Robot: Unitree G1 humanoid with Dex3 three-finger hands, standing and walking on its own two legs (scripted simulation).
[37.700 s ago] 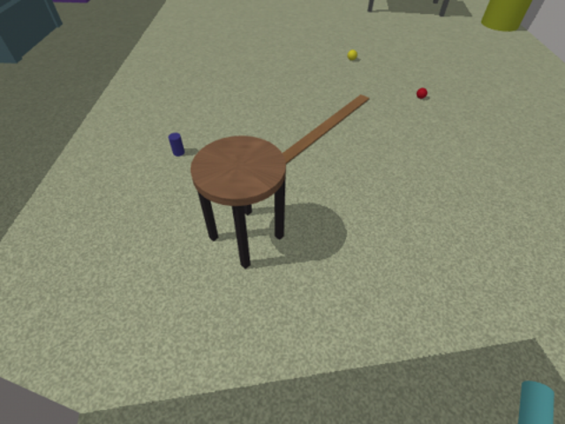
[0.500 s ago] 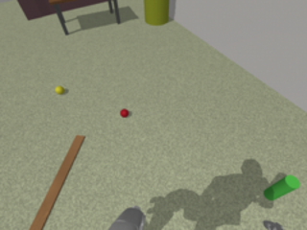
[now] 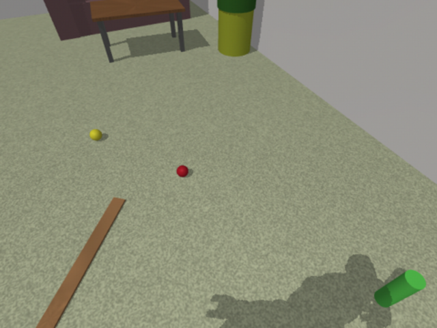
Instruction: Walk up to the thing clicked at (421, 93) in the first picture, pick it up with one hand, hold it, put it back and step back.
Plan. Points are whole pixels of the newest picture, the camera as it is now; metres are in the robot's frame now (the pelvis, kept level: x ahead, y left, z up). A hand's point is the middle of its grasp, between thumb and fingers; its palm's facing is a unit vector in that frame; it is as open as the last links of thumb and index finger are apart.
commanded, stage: step back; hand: left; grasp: from above
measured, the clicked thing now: (182, 171) +1.07 +0.26 -0.72
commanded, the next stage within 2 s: stand in 0.54 s
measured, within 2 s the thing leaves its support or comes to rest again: neither
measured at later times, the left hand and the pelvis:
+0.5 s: hand out of the picture +0.12 +0.29 -0.15, palm faces +0.01 -0.94 -0.35, open 7.4 cm; pelvis +0.04 +0.02 +0.01, yaw -1 degrees
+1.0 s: hand out of the picture +0.12 +0.27 -0.14, palm faces -0.04 -0.94 -0.33, open 7.4 cm; pelvis +0.04 +0.02 +0.02, yaw -1 degrees
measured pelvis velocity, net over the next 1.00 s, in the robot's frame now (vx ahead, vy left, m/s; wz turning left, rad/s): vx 0.04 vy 0.02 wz -0.02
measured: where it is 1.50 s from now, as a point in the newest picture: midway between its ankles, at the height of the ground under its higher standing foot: outside the picture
